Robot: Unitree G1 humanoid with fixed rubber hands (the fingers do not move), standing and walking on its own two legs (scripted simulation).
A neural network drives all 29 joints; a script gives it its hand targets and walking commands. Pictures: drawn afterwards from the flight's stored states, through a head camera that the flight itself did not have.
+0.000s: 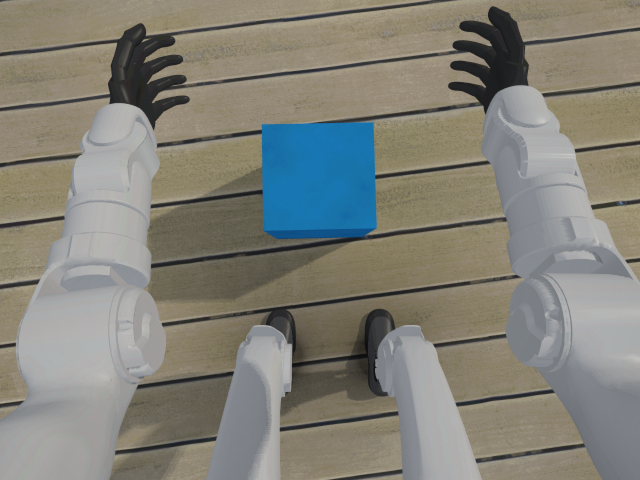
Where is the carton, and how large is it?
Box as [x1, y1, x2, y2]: [262, 122, 376, 238]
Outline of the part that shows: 373,122 262,124 263,230 277,238 362,236 376,227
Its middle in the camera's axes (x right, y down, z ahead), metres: -0.01 -0.12 +0.85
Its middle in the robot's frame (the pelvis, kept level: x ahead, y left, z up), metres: +0.51 +0.03 -0.52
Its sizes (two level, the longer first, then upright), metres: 0.210 0.200 0.250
